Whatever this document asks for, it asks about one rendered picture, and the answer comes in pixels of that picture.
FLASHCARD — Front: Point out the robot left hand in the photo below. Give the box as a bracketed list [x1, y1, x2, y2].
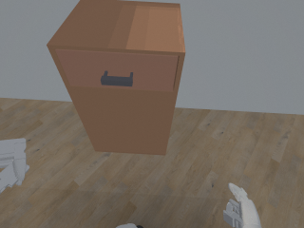
[0, 138, 29, 195]

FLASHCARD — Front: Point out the drawer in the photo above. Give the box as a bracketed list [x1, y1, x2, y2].
[55, 48, 179, 91]

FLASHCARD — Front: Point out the robot right hand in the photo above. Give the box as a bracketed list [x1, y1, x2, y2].
[223, 182, 261, 228]

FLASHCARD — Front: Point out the cabinet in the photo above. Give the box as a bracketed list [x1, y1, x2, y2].
[47, 0, 186, 156]

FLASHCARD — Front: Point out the handle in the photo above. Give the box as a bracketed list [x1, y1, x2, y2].
[101, 70, 133, 86]

